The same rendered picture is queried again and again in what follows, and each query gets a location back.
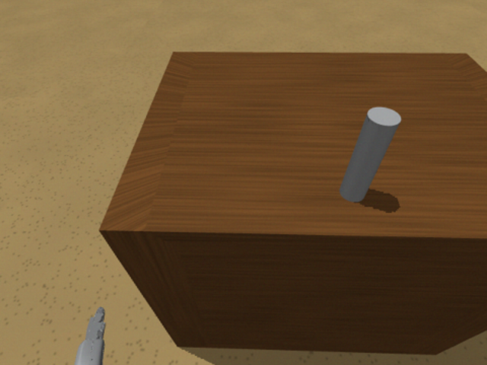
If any left robot hand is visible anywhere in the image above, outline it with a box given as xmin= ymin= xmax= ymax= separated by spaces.
xmin=75 ymin=307 xmax=106 ymax=365

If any can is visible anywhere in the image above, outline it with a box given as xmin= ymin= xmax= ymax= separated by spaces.
xmin=339 ymin=107 xmax=401 ymax=202

